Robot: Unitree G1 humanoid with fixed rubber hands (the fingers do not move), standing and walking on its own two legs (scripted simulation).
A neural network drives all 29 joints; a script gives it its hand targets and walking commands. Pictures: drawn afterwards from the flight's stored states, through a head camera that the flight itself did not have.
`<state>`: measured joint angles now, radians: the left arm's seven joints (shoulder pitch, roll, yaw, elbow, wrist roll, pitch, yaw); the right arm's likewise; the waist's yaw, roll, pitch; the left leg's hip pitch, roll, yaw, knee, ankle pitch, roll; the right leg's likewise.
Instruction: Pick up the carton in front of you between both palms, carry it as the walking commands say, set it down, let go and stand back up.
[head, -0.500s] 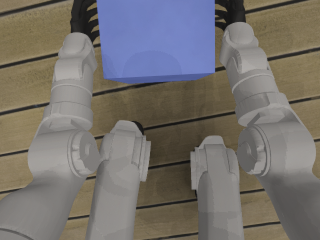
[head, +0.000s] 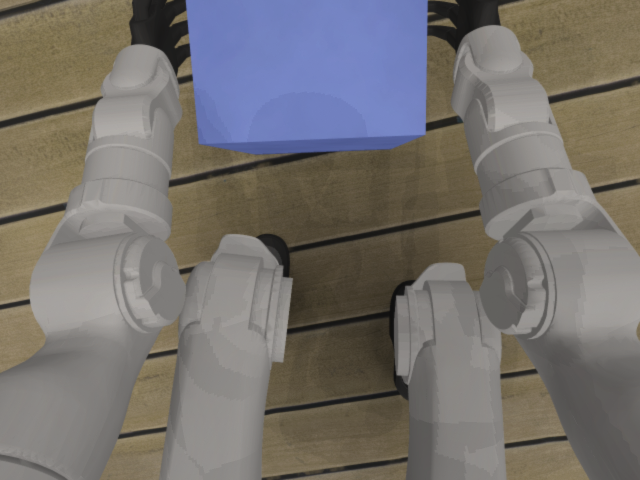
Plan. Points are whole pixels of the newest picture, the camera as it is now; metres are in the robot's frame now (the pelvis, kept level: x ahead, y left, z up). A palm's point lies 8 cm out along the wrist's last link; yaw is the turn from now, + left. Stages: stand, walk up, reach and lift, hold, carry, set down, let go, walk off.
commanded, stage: set down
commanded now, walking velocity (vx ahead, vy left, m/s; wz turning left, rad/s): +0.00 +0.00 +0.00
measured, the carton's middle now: (314, 61) +0.52 +0.09 -0.25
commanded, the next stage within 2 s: let go in 1.52 s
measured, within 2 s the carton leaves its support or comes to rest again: neither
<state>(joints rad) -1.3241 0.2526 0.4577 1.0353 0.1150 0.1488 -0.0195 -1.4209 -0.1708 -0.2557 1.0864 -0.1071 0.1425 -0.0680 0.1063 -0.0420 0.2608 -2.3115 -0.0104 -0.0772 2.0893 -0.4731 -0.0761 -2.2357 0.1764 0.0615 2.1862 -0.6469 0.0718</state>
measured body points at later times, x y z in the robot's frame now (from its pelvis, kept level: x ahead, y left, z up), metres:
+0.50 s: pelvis +0.00 +0.01 -0.01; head +0.37 +0.03 +0.23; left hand +0.50 +0.29 -0.20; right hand +0.56 -0.10 -0.20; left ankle +0.13 +0.14 -0.35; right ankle +0.09 -0.12 -0.35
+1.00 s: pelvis +0.01 +0.01 +0.09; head +0.33 +0.04 +0.39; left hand +0.51 +0.29 -0.03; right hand +0.58 -0.09 -0.03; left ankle +0.13 +0.14 -0.35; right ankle +0.09 -0.12 -0.35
